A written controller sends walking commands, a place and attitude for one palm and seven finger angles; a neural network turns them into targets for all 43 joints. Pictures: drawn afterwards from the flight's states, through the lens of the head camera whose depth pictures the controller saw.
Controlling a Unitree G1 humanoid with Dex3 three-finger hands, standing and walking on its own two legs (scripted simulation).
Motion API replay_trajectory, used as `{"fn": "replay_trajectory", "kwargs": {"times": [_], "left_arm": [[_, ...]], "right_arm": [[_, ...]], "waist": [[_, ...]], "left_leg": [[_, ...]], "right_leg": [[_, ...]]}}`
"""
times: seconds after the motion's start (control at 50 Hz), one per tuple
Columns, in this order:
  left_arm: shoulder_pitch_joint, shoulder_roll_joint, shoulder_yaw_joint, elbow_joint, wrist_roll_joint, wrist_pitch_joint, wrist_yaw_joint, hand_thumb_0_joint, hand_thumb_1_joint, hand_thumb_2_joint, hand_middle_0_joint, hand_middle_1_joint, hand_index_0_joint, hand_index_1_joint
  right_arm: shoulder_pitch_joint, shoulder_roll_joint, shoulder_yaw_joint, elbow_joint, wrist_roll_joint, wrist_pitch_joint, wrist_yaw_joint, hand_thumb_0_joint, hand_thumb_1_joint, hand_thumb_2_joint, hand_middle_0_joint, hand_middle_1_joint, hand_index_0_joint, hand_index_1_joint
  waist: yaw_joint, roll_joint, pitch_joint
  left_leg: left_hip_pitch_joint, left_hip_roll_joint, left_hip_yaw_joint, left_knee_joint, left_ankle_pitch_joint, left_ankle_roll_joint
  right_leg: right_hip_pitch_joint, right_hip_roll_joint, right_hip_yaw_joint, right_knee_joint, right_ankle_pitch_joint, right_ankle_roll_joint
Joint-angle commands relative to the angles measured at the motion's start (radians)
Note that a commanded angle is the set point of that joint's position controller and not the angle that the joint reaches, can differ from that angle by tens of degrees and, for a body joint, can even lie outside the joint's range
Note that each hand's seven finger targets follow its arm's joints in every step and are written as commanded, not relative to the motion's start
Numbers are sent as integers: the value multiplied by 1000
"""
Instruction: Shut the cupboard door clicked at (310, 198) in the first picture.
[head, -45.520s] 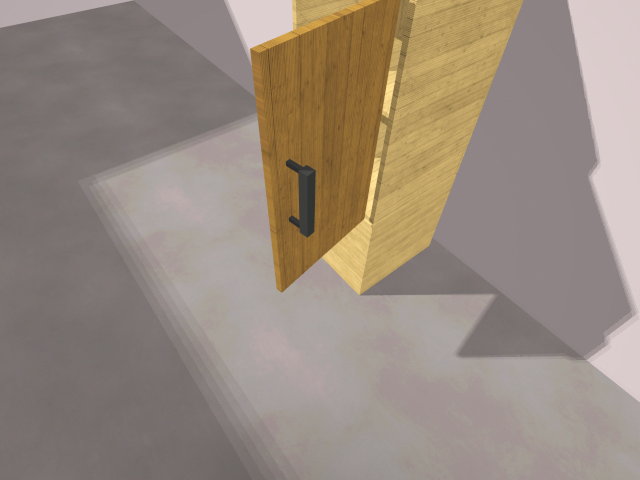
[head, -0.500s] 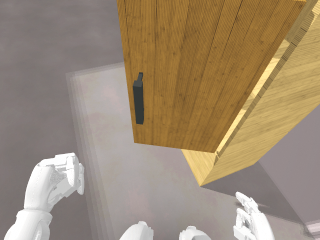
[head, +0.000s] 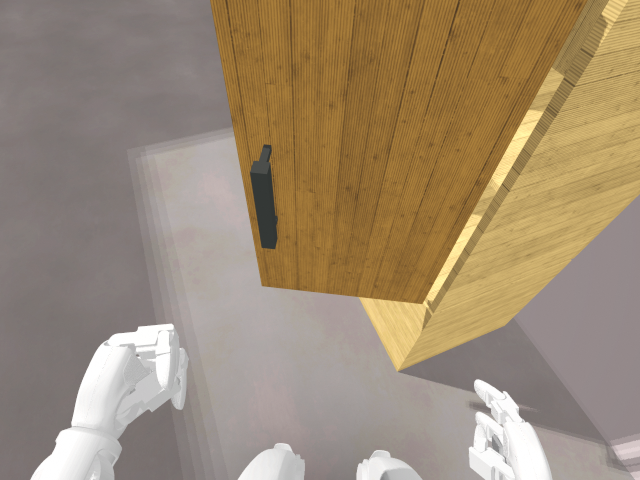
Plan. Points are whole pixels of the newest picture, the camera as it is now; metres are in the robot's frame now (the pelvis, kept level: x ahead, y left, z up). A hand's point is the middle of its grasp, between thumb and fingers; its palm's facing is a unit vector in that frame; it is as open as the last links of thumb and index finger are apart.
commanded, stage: bring the fist close to the handle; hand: left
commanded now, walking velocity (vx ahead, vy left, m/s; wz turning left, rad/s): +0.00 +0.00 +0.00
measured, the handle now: (268, 199) +0.48 +0.11 +0.05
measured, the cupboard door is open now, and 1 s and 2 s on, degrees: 62 62 55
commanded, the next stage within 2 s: push the door shut along its arc in 1.34 s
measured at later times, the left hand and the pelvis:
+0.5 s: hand (229, 303) +0.31 +0.13 +0.06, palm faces -0.06 -1.00 -0.03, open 3.1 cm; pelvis +0.01 -0.02 +0.00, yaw +0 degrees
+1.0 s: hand (295, 263) +0.37 +0.06 +0.05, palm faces -0.08 -1.00 -0.01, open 3.1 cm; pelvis +0.00 -0.02 +0.00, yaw -1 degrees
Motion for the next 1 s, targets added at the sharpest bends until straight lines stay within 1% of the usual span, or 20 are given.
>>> {"fn": "replay_trajectory", "kwargs": {"times": [0.0, 0.04, 0.1, 0.18, 0.22, 0.26, 0.28, 0.34, 0.4, 0.42, 0.44, 0.5, 0.56, 0.64, 0.72, 0.78, 0.86, 0.92, 0.96, 0.98], "left_arm": [[-179, 93, 69, -264, -23, -137, 51, 0, 900, 900, -1300, -1500, -1300, -1500], [-206, 67, 41, -184, -7, -140, 60, 0, 900, 900, -1300, -1500, -1300, -1500], [-230, 53, 4, -75, 18, -84, 41, 0, 900, 900, -1300, -1500, -1300, -1500], [-321, 87, 11, -105, 26, -15, 35, 0, 900, 900, -1300, -1500, -1300, -1500], [-366, 109, 44, -158, 18, -19, 60, 0, 900, 900, -1300, -1500, -1300, -1500], [-392, 151, 101, -157, 11, -37, 97, 0, 900, 900, -1300, -1500, -1300, -1500], [-419, 117, 78, -160, 16, -54, 112, 0, 900, 900, -1300, -1500, -1300, -1500], [-407, 68, 46, -48, 33, -74, 142, 0, 900, 900, -1300, -1500, -1300, -1500], [-420, 11, -23, 54, 54, -55, 124, 0, 900, 900, -1300, -1500, -1300, -1500], [-428, 22, -22, 79, 60, -45, 118, 0, 900, 900, -1300, -1500, -1300, -1500], [-465, -7, -64, 77, 65, -37, 108, 0, 900, 900, -1300, -1500, -1300, -1500], [-550, 15, -48, 45, 65, -31, 113, 0, 900, 900, -1300, -1500, -1300, -1500], [-670, 55, -10, -14, 69, -66, 162, 0, 900, 900, -1300, -1500, -1300, -1500], [-709, 10, -23, 53, 99, -117, 232, 0, 900, 900, -1300, -1500, -1300, -1500], [-702, -70, -113, 172, 136, -86, 245, 0, 900, 900, -1300, -1500, -1300, -1500], [-744, -100, -141, 245, 146, -39, 238, 0, 900, 900, -1300, -1500, -1300, -1500], [-929, -64, -100, 265, 143, -47, 269, 0, 900, 900, -1300, -1500, -1300, -1500], [-1058, -53, -67, 270, 147, -110, 317, 0, 900, 900, -1300, -1500, -1300, -1500], [-1023, 10, 0, 276, 158, -147, 340, 0, 900, 900, -1300, -1500, -1300, -1500], [-980, -11, -10, 305, 161, -155, 339, 0, 900, 900, -1300, -1500, -1300, -1500]], "right_arm": [[-38, -128, -58, -126, -4, -65, -14, 0, -900, -900, 200, 300, 200, 300], [-42, -135, -58, -110, -6, -66, -9, 0, -900, -900, 200, 300, 200, 300], [-40, -147, -60, -112, 2, -54, -5, 0, -900, -900, 200, 300, 200, 300], [-35, -146, -60, -133, 11, -36, -11, 0, -900, -900, 200, 300, 200, 300], [-39, -136, -57, -133, 9, -32, -12, 0, -900, -900, 200, 300, 200, 300], [-36, -133, -52, -121, 2, -26, -14, 0, -900, -900, 200, 300, 200, 300], [-47, -122, -50, -117, 2, -26, -10, 0, -900, -900, 200, 300, 200, 300], [-39, -120, -51, -88, -1, -24, 4, 0, -900, -900, 200, 300, 200, 300], [-31, -130, -58, -84, 1, -9, 15, 0, -900, -900, 200, 300, 200, 300], [-24, -136, -61, -83, 5, -3, 16, 0, -900, -900, 200, 300, 200, 300], [-28, -137, -61, -89, 7, 0, 17, 0, -900, -900, 200, 300, 200, 300], [-13, -140, -68, -89, 6, 12, 11, 0, -900, -900, 200, 300, 200, 300], [-14, -136, -65, -74, -3, 17, 6, 0, -900, -900, 200, 300, 200, 300], [-21, -119, -65, -44, -12, 22, 20, 0, -900, -900, 200, 300, 200, 300], [-4, -126, -71, -39, -12, 49, 41, 0, -900, -900, 200, 300, 200, 300], [17, -132, -77, -41, -9, 74, 44, 0, -900, -900, 200, 300, 200, 300], [8, -132, -69, -38, -11, 96, 32, 0, -900, -900, 200, 300, 200, 300], [-5, -119, -66, -20, -20, 92, 32, 0, -900, -900, 200, 300, 200, 300], [6, -124, -68, -14, -29, 93, 35, 0, -900, -900, 200, 300, 200, 300], [3, -118, -68, -13, -31, 95, 41, 0, -900, -900, 200, 300, 200, 300]], "waist": [[-20, 52, -192], [-35, 37, -152], [-35, 1, -145], [-19, 7, -252], [-9, 6, -309], [1, -7, -301], [-1, 19, -300], [-19, -8, -231], [-35, -27, -209], [-35, -44, -204], [-43, -18, -202], [-42, -45, -265], [-35, -7, -315], [-31, 8, -333], [-47, 1, -307], [-60, -55, -288], [-71, -80, -247], [-68, -55, -293], [-35, -23, -359], [-32, -24, -382]], "left_leg": [[142, 46, -121, -189, 236, -85], [101, 45, -125, -184, 166, -80], [56, 40, -114, -182, 115, -65], [88, 32, -92, -184, 183, -51], [109, 30, -80, -182, 239, -49], [95, 31, -77, -179, 266, -51], [105, 32, -72, -181, 275, -53], [79, 35, -68, -177, 251, -55], [62, 35, -64, -173, 239, -53], [66, 36, -66, -177, 236, -53], [80, 35, -64, -183, 225, -51], [120, 37, -68, -184, 267, -46], [154, 38, -72, -181, 318, -49], [176, 39, -69, -176, 342, -58], [204, 45, -74, -189, 358, -64], [195, 46, -73, -198, 341, -59], [155, 40, -69, -206, 258, -52], [157, 35, -65, -194, 229, -52], [167, 31, -63, -188, 266, -56], [171, 29, -55, -186, 286, -56]], "right_leg": [[103, -10, 74, -108, 147, 7], [63, -12, 75, -110, 93, 9], [85, -20, 96, -134, 51, 12], [192, -31, 125, -158, 116, 17], [252, -34, 137, -160, 176, 20], [277, -30, 140, -155, 210, 17], [266, -32, 136, -147, 221, 18], [220, -33, 133, -150, 204, 21], [207, -40, 140, -157, 205, 26], [205, -39, 144, -163, 203, 27], [195, -41, 141, -170, 191, 27], [234, -42, 141, -169, 246, 28], [246, -37, 133, -142, 298, 21], [214, -37, 121, -117, 309, 20], [180, -35, 109, -125, 319, 20], [190, -34, 109, -147, 320, 25], [195, -37, 124, -171, 256, 24], [187, -39, 134, -159, 219, 24], [226, -35, 140, -139, 260, 19], [241, -38, 141, -134, 290, 21]]}}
